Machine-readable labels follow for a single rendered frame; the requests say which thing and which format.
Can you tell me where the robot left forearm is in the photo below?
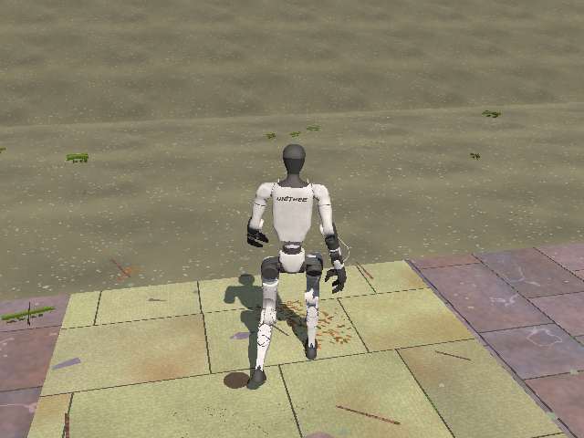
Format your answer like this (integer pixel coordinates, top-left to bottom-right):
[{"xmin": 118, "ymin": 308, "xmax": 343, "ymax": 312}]
[{"xmin": 247, "ymin": 216, "xmax": 259, "ymax": 240}]

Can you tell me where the left robot hand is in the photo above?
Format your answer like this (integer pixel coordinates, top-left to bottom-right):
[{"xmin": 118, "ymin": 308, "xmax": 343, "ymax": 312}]
[{"xmin": 247, "ymin": 232, "xmax": 268, "ymax": 247}]

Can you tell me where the robot left foot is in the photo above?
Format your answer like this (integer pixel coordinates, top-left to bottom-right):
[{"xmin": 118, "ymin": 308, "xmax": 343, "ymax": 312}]
[{"xmin": 251, "ymin": 367, "xmax": 266, "ymax": 381}]

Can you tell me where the robot right forearm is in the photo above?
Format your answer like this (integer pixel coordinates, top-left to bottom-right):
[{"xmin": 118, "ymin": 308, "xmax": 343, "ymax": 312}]
[{"xmin": 325, "ymin": 223, "xmax": 344, "ymax": 270}]

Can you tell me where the right robot shin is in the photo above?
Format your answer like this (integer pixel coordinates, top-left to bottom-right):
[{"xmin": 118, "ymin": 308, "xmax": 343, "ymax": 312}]
[{"xmin": 306, "ymin": 290, "xmax": 319, "ymax": 348}]

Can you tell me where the right robot hand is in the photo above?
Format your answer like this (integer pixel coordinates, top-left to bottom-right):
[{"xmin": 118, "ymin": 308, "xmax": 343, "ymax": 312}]
[{"xmin": 325, "ymin": 267, "xmax": 347, "ymax": 294}]

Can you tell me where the left robot upper arm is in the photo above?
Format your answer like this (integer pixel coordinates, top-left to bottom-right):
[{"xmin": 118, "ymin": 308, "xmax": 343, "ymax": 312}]
[{"xmin": 249, "ymin": 182, "xmax": 275, "ymax": 231}]

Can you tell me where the right robot upper arm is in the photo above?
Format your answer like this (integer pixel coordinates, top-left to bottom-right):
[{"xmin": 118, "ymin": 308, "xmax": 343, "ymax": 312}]
[{"xmin": 312, "ymin": 183, "xmax": 334, "ymax": 236}]

